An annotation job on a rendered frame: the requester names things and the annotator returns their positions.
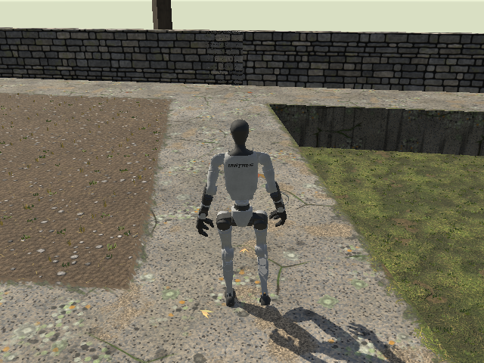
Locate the right robot hand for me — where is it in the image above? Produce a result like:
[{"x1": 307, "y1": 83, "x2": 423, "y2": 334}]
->
[{"x1": 269, "y1": 210, "x2": 287, "y2": 227}]

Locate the robot right forearm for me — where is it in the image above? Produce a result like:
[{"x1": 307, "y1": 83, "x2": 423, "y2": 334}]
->
[{"x1": 270, "y1": 182, "x2": 285, "y2": 213}]

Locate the robot torso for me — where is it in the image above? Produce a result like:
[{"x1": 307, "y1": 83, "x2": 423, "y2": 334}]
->
[{"x1": 223, "y1": 149, "x2": 259, "y2": 227}]

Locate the left robot hand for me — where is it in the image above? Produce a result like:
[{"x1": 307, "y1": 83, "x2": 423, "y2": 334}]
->
[{"x1": 196, "y1": 217, "x2": 214, "y2": 237}]

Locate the robot left forearm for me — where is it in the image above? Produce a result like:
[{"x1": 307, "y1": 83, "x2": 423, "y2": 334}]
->
[{"x1": 198, "y1": 184, "x2": 213, "y2": 219}]

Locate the left robot foot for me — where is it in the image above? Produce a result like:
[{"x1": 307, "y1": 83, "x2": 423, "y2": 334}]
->
[{"x1": 225, "y1": 288, "x2": 235, "y2": 307}]

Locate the left robot upper arm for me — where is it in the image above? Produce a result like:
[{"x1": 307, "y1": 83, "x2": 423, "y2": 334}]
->
[{"x1": 205, "y1": 153, "x2": 225, "y2": 196}]

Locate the right robot upper arm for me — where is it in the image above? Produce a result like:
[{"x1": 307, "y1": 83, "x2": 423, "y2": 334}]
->
[{"x1": 256, "y1": 152, "x2": 278, "y2": 193}]

